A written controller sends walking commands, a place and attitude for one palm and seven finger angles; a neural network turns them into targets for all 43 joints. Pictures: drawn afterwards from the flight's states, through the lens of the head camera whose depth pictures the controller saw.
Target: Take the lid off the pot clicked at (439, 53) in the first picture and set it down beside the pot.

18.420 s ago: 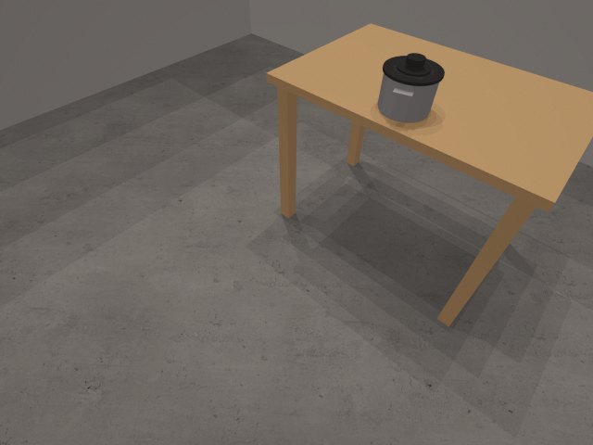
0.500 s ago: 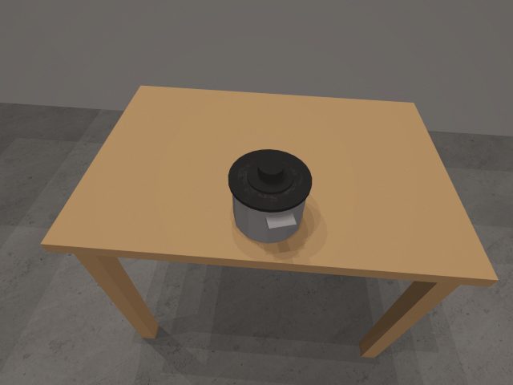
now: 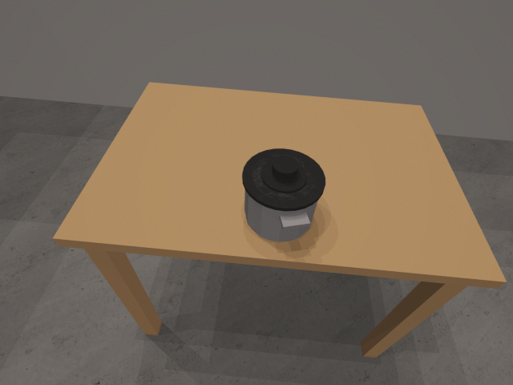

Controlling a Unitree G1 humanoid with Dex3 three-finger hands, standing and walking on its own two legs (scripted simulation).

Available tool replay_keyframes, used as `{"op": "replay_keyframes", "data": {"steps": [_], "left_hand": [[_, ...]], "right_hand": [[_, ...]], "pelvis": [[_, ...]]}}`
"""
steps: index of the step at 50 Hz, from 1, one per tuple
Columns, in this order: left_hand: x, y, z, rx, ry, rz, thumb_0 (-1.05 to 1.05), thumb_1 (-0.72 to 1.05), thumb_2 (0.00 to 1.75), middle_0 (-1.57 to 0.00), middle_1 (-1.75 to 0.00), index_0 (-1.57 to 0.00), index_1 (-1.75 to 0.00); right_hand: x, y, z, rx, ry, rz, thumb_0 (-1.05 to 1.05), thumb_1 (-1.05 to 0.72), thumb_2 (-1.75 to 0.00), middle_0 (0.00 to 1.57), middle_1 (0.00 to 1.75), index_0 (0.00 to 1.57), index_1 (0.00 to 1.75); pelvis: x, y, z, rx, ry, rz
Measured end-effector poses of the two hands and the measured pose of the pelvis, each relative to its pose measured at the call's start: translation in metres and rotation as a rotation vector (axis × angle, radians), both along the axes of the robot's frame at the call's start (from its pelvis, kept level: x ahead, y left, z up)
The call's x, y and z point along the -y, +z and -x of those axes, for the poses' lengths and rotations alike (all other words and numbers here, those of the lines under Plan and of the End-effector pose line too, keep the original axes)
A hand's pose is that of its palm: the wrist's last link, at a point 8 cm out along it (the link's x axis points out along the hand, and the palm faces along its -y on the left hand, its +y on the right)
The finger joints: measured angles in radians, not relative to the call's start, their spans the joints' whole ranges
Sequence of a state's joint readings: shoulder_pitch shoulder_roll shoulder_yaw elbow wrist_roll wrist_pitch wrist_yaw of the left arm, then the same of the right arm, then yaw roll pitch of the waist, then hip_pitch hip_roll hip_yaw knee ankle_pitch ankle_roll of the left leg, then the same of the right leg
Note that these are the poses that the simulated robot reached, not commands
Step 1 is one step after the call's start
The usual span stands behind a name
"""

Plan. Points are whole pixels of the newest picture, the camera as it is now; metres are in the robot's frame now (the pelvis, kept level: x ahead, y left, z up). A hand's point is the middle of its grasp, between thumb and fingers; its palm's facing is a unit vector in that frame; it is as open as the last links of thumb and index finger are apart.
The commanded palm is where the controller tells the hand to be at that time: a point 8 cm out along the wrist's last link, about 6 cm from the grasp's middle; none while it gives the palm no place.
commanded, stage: look again from close up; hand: left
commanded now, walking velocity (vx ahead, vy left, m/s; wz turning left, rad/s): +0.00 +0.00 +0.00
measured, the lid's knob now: (285, 167) +0.49 -0.01 +0.06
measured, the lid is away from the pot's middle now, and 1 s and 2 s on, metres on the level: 0.00 0.00 0.00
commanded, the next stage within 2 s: lift the closed hand beside the body in 0.24 s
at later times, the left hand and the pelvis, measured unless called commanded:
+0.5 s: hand out of the picture +0.11 +0.20 -0.11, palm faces +0.15 -0.95 -0.29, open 6.8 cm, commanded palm +0.09 +0.24 -0.06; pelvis -0.01 +0.01 -0.01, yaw +3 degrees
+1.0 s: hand out of the picture +0.11 +0.22 -0.05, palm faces +0.31 -0.91 -0.28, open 3.0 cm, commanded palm +0.07 +0.26 -0.01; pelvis +0.00 -0.02 -0.01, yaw +5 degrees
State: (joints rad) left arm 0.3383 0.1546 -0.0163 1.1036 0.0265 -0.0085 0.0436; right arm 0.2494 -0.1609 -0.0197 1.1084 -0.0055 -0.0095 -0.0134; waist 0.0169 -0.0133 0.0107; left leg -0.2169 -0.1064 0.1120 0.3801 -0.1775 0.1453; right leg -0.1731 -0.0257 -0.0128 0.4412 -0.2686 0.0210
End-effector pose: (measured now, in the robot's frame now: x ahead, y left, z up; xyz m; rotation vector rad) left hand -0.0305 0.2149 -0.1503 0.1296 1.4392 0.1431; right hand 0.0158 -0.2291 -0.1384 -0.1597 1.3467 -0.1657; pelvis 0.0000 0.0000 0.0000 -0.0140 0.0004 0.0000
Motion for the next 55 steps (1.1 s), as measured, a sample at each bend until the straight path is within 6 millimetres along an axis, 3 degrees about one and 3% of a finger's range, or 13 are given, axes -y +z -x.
{"op": "replay_keyframes", "data": {"steps": [18,20,25,27,29,35,41,45,49,55], "left_hand": [[-0.008,-0.004,0.005,-0.026,-0.009,0.010,0.00,0.91,0.89,-0.20,-0.30,-0.20,-0.30],[-0.011,0.007,-0.024,0.132,-0.004,-0.016,0.01,0.90,0.89,-0.21,-0.31,-0.21,-0.31],[-0.031,0.074,-0.123,0.668,-0.030,-0.173,0.02,0.94,0.89,-0.28,-0.39,-0.28,-0.39],[-0.029,0.086,-0.144,0.757,-0.048,-0.158,0.02,0.94,0.89,-0.33,-0.45,-0.34,-0.45],[-0.024,0.091,-0.151,0.810,-0.058,-0.114,0.01,0.93,0.89,-0.40,-0.52,-0.40,-0.52],[-0.025,0.104,-0.132,0.884,-0.039,-0.076,0.01,0.91,0.89,-0.63,-0.77,-0.63,-0.77],[-0.038,0.107,-0.107,0.857,0.056,-0.153,0.01,0.90,0.89,-0.88,-1.05,-0.89,-1.05],[-0.041,0.114,-0.102,0.849,0.089,-0.199,0.01,0.90,0.89,-1.05,-1.23,-1.05,-1.23],[-0.042,0.120,-0.103,0.833,0.096,-0.236,0.01,0.90,0.89,-1.17,-1.36,-1.17,-1.37],[-0.042,0.134,-0.109,0.814,0.067,-0.293,0.01,0.90,0.89,-1.26,-1.46,-1.26,-1.46]], "right_hand": [[-0.015,0.001,0.016,-0.041,-0.020,0.000,0.01,-0.92,-0.90,0.20,0.30,0.20,0.30],[-0.013,0.007,0.009,0.055,-0.003,0.003,0.01,-0.93,-0.90,0.21,0.30,0.20,0.30],[-0.004,0.020,-0.040,0.327,0.096,0.024,0.01,-0.93,-0.90,0.21,0.30,0.20,0.30],[0.000,0.027,-0.067,0.413,0.096,0.027,0.01,-0.92,-0.90,0.21,0.30,0.20,0.30],[0.003,0.041,-0.094,0.505,0.088,0.033,0.01,-0.92,-0.90,0.21,0.30,0.20,0.30],[0.000,0.096,-0.165,0.754,0.181,0.074,0.01,-0.91,-0.90,0.20,0.30,0.20,0.30],[-0.014,0.110,-0.201,0.806,0.297,0.074,0.01,-0.91,-0.90,0.20,0.30,0.20,0.30],[-0.024,0.100,-0.204,0.768,0.328,0.038,0.01,-0.91,-0.90,0.20,0.30,0.20,0.30],[-0.029,0.082,-0.193,0.696,0.320,-0.004,0.01,-0.90,-0.90,0.21,0.30,0.20,0.30],[-0.019,0.058,-0.170,0.591,0.270,-0.040,0.01,-0.90,-0.90,0.21,0.30,0.20,0.30]], "pelvis": [[-0.011,-0.001,-0.001,-0.003,-0.004,0.005],[-0.011,-0.002,0.002,-0.005,0.008,-0.003],[-0.014,-0.006,0.006,0.003,0.046,-0.006],[-0.014,-0.008,0.007,-0.004,0.034,0.001],[-0.012,-0.009,0.008,-0.011,0.021,0.007],[-0.004,-0.011,0.009,-0.002,0.034,0.023],[0.004,-0.011,0.009,-0.010,0.068,0.031],[0.009,-0.011,0.005,-0.013,0.081,0.030],[0.014,-0.009,0.000,-0.015,0.083,0.027],[0.023,-0.007,-0.008,-0.015,0.077,0.019]]}}
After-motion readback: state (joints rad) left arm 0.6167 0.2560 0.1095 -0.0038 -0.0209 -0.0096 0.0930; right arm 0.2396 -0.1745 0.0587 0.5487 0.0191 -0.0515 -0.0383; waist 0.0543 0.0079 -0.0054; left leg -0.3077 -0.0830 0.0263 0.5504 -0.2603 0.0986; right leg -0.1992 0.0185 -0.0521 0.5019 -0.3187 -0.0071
